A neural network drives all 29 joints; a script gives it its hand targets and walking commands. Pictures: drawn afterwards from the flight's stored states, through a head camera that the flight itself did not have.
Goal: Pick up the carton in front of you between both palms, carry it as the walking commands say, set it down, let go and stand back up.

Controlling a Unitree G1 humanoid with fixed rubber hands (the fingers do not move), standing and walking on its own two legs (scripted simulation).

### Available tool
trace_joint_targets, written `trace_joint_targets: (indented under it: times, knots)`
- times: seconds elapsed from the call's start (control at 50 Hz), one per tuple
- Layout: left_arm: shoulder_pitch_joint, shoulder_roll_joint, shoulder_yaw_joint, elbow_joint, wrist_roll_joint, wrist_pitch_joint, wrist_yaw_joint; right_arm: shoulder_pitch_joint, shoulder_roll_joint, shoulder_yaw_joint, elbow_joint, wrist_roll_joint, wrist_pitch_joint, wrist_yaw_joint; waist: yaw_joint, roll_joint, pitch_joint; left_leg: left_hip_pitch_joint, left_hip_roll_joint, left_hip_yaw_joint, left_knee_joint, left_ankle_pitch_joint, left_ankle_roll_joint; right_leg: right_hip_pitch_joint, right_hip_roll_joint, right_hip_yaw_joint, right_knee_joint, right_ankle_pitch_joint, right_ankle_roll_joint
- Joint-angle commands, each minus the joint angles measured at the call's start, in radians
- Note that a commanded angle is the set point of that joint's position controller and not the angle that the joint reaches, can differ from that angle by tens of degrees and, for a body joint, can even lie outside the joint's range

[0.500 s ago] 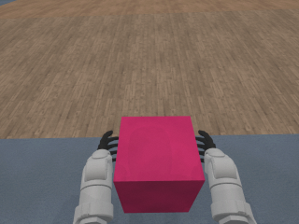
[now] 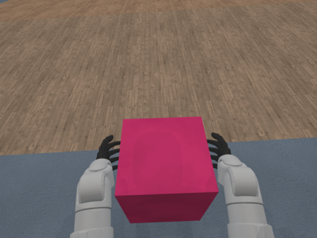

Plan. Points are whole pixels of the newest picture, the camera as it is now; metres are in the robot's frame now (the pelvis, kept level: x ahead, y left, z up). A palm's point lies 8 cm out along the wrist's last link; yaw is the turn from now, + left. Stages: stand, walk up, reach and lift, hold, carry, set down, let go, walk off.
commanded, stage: carry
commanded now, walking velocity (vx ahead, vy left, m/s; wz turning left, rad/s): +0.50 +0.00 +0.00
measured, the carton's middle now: (163, 172) +0.30 +0.01 +0.00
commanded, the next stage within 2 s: none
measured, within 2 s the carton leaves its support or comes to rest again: neither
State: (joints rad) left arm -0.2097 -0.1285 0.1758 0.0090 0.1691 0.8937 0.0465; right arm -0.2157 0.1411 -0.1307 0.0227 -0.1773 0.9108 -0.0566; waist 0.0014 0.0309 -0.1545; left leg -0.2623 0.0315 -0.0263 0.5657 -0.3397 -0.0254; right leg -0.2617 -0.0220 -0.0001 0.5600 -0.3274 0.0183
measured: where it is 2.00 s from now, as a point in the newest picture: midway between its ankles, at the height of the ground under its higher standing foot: (164, 128)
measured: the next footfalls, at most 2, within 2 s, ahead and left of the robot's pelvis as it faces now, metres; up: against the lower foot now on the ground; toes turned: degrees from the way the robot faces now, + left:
right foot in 0.36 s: +0.24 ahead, -0.10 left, +0.00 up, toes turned -10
left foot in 0.76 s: +0.60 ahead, +0.09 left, +0.00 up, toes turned +12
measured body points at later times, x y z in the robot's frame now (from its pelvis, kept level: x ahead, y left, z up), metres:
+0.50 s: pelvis +0.24 -0.03 +0.01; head +0.24 -0.03 +0.46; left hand +0.52 +0.13 +0.09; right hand +0.53 -0.17 +0.08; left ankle +0.13 +0.08 -0.65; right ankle +0.20 -0.09 -0.73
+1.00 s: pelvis +0.57 +0.03 +0.02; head +0.60 +0.03 +0.47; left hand +0.86 +0.16 +0.07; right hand +0.83 -0.14 +0.06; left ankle +0.56 +0.08 -0.73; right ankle +0.57 -0.12 -0.66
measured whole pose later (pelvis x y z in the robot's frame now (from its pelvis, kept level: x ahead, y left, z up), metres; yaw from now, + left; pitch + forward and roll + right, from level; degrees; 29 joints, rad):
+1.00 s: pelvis +0.57 +0.03 +0.02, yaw -3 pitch +5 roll -2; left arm -0.14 -0.13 0.09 -0.31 0.14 1.17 0.08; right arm -0.12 0.13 -0.10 -0.31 -0.10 1.17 -0.09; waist -0.04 0.02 -0.03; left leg -0.22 0.01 0.26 0.33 -0.20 0.10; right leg -0.57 -0.10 -0.08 0.99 -0.26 -0.01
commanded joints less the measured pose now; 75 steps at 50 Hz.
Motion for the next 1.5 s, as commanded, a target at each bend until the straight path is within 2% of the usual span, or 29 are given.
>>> trace_joint_targets:
  times: [0.0,0.02,0.06,0.12,0.14,0.16,0.2,0.22,0.28,0.34,0.36,0.38,0.4,0.46,0.66,0.72,0.74,0.76,0.78,0.86,0.96,1.14,1.22,1.24,1.26,1.28,1.3,1.36,1.48]
  knots:
    - [-0.554,-0.865,-0.714,-0.093,-0.377,0.082,-0.231,-0.581,0.858,0.693,-0.153,0.367,0.065,0.222,0.007,-0.131,-0.077,-0.201,0.048,0.047,0.046,-0.137,0.048,0.148,-0.150,0.143,-0.195,-0.123,-0.070]
    - [-0.531,-0.859,-0.719,-0.131,-0.387,0.106,-0.222,-0.580,0.883,0.723,-0.174,0.400,0.096,0.224,0.021,-0.287,-0.096,-0.328,-0.001,0.132,0.195,-0.119,0.017,0.257,-0.240,0.306,-0.251,-0.056,-0.127]
    - [-0.495,-0.869,-0.737,-0.194,-0.393,0.156,-0.205,-0.624,0.886,0.762,-0.268,0.472,0.141,0.229,0.029,-0.274,-0.040,-0.431,-0.009,0.153,0.117,-0.206,0.018,0.327,-0.297,0.383,-0.249,0.253,-0.197]
    - [-0.526,-0.893,-0.763,-0.330,-0.439,0.214,-0.191,-0.512,0.916,0.759,-0.280,0.515,0.196,0.232,-0.005,-0.095,-0.210,0.137,-0.024,0.201,-0.175,0.064,0.026,0.073,-0.167,0.056,-0.052,0.199,-0.099]
    - [-0.508,-0.895,-0.773,-0.345,-0.444,0.242,-0.194,-0.474,0.921,0.743,-0.285,0.506,0.208,0.225,-0.029,0.107,-0.241,0.355,0.119,-0.050,-0.300,-0.005,0.079,-0.116,-0.075,-0.098,0.191,0.174,-0.042]
    - [-0.489,-0.906,-0.791,-0.350,-0.472,0.264,-0.204,-0.405,0.904,0.720,-0.274,0.463,0.216,0.214,-0.031,0.334,-0.199,0.542,0.311,-0.323,-0.260,0.387,0.181,-0.415,-0.003,-0.181,0.370,-0.009,0.001]
    - [-0.494,-0.912,-0.797,-0.374,-0.490,0.279,-0.224,-0.431,0.929,0.727,-0.362,0.453,0.246,0.203,-0.050,0.148,-0.154,0.616,0.374,-0.306,-0.237,0.617,0.267,-0.592,-0.030,-0.100,0.345,-0.306,-0.023]
    - [-0.471,-0.915,-0.786,-0.383,-0.492,0.286,-0.224,-0.424,0.939,0.730,-0.388,0.461,0.254,0.199,-0.051,0.081,-0.155,0.618,0.358,-0.268,-0.238,0.557,0.242,-0.585,-0.035,-0.097,0.267,-0.302,-0.029]
    - [-0.419,-0.916,-0.766,-0.391,-0.484,0.299,-0.215,-0.472,0.899,0.744,-0.493,0.489,0.279,0.201,-0.036,0.116,-0.152,0.421,0.261,-0.040,-0.258,0.422,0.150,-0.319,0.011,-0.177,0.027,-0.048,-0.026]
    - [-0.374,-0.875,-0.731,-0.407,-0.436,0.315,-0.193,-0.449,0.857,0.757,-0.507,0.517,0.305,0.215,-0.001,0.042,-0.261,0.056,0.150,0.198,0.008,0.381,0.055,0.332,0.036,-0.258,-0.141,0.173,-0.049]
    - [-0.342,-0.870,-0.714,-0.381,-0.420,0.323,-0.188,-0.493,0.839,0.760,-0.504,0.532,0.321,0.222,0.033,-0.129,-0.280,-0.144,0.084,0.249,0.272,0.181,0.014,0.467,-0.173,0.075,-0.265,-0.055,-0.100]
    - [-0.373,-0.858,-0.705,-0.381,-0.413,0.328,-0.182,-0.536,0.828,0.761,-0.515,0.540,0.337,0.230,0.034,-0.353,-0.228,-0.454,-0.032,0.210,0.483,-0.127,-0.003,0.574,-0.394,0.483,-0.342,0.070,-0.235]
    - [-0.386,-0.860,-0.703,-0.383,-0.413,0.332,-0.177,-0.565,0.837,0.770,-0.503,0.554,0.345,0.236,0.029,-0.255,-0.202,-0.537,0.023,0.090,0.604,-0.185,0.030,0.572,-0.433,0.505,-0.313,0.232,-0.286]
    - [-0.463,-0.902,-0.734,-0.414,-0.438,0.343,-0.179,-0.505,0.876,0.741,-0.420,0.539,0.340,0.241,0.018,-0.040,-0.193,-0.547,0.109,0.053,0.574,-0.062,0.051,0.497,-0.362,0.271,-0.310,0.390,-0.213]
    - [-0.413,-0.932,-0.771,-0.395,-0.491,0.329,-0.246,-0.381,0.941,0.727,-0.394,0.423,0.290,0.199,0.017,-0.206,-0.071,-0.193,-0.050,0.299,-0.021,0.302,0.051,0.322,-0.190,-0.147,-0.310,0.800,-0.108]
    - [-0.375,-0.906,-0.764,-0.388,-0.481,0.325,-0.246,-0.375,0.931,0.736,-0.403,0.440,0.284,0.205,-0.015,-0.198,-0.164,0.146,-0.102,0.354,-0.123,0.305,0.073,0.273,-0.149,-0.252,-0.006,0.907,-0.059]
    - [-0.408,-0.898,-0.770,-0.419,-0.481,0.321,-0.247,-0.362,0.941,0.736,-0.391,0.438,0.286,0.210,-0.037,-0.158,-0.225,0.335,-0.033,0.289,-0.115,0.262,0.072,0.154,-0.129,-0.244,0.166,0.721,-0.043]
    - [-0.394,-0.908,-0.769,-0.391,-0.470,0.327,-0.248,-0.381,0.915,0.727,-0.397,0.438,0.284,0.214,-0.046,0.062,-0.310,0.498,0.260,-0.165,-0.165,0.050,0.175,-0.065,-0.075,-0.209,0.455,0.382,-0.009]
    - [-0.403,-0.917,-0.777,-0.400,-0.473,0.326,-0.247,-0.361,0.937,0.729,-0.356,0.445,0.281,0.223,-0.036,0.221,-0.327,0.602,0.413,-0.511,-0.329,0.086,0.285,-0.310,0.053,-0.107,0.682,-0.113,-0.001]
    - [-0.426,-1.000,-0.782,-0.402,-0.464,0.283,-0.237,-0.444,1.032,0.766,-0.425,0.503,0.253,0.241,-0.022,-0.006,-0.230,0.346,0.311,-0.159,-0.337,0.282,0.189,-0.349,-0.111,0.012,0.653,0.009,-0.059]
    - [-0.320,-1.032,-0.799,-0.387,-0.425,0.246,-0.203,-0.397,0.997,0.780,-0.456,0.530,0.243,0.261,-0.021,0.091,-0.216,0.370,0.250,0.044,-0.359,0.430,0.169,-0.370,-0.079,-0.099,0.381,0.093,-0.026]
    - [-0.445,-0.888,-0.804,-0.509,-0.462,0.302,-0.186,-0.460,0.831,0.753,-0.531,0.523,0.285,0.237,-0.031,0.111,-0.040,0.369,0.199,0.182,-0.338,0.594,0.149,-0.320,-0.035,-0.222,0.001,0.313,-0.053]
    - [-0.614,-0.743,-0.768,-0.531,-0.497,0.354,-0.169,-0.643,0.705,0.733,-0.555,0.533,0.337,0.199,0.008,0.100,-0.150,0.325,0.147,0.273,0.013,0.808,0.096,0.030,0.063,-0.294,-0.079,0.239,-0.083]
    - [-0.647,-0.704,-0.747,-0.490,-0.492,0.374,-0.166,-0.674,0.653,0.709,-0.519,0.527,0.355,0.190,0.043,0.053,-0.225,0.204,0.116,0.270,0.189,0.684,0.079,0.231,0.022,-0.252,-0.057,0.200,-0.081]
    - [-0.667,-0.627,-0.707,-0.449,-0.471,0.384,-0.161,-0.787,0.640,0.717,-0.553,0.547,0.370,0.183,0.064,-0.146,-0.320,-0.071,0.042,0.238,0.501,0.400,0.041,0.462,-0.256,0.181,-0.110,0.075,-0.198]
    - [-0.735,-0.642,-0.703,-0.416,-0.496,0.396,-0.157,-0.810,0.641,0.695,-0.477,0.540,0.395,0.181,0.091,-0.361,-0.327,-0.333,-0.106,0.155,0.746,-0.128,0.031,0.572,-0.373,0.525,-0.272,0.159,-0.313]
    - [-0.758,-0.654,-0.699,-0.380,-0.509,0.418,-0.158,-0.849,0.653,0.675,-0.432,0.544,0.405,0.175,0.070,-0.304,-0.337,-0.420,-0.041,0.035,0.892,-0.165,0.069,0.572,-0.390,0.465,-0.255,0.190,-0.319]
    - [-0.995,-0.738,-0.699,-0.379,-0.569,0.430,-0.164,-1.005,0.722,0.627,-0.377,0.558,0.416,0.164,0.042,-0.069,-0.294,-0.426,0.063,-0.006,0.778,-0.015,0.103,0.380,-0.307,0.229,-0.222,0.318,-0.221]
    - [-1.206,-0.804,-0.632,-0.193,-0.594,0.444,-0.179,-1.156,0.792,0.562,-0.156,0.512,0.416,0.137,0.042,-0.116,-0.262,-0.489,0.052,0.081,0.519,0.059,0.067,0.347,-0.252,0.056,-0.251,0.366,-0.229]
